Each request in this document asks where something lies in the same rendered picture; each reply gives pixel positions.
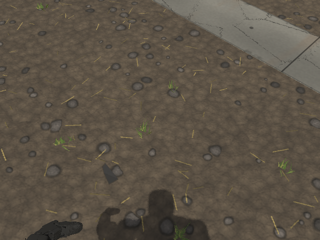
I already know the robot left hand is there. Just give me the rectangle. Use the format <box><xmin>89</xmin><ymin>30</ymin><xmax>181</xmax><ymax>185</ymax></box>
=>
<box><xmin>25</xmin><ymin>220</ymin><xmax>83</xmax><ymax>240</ymax></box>

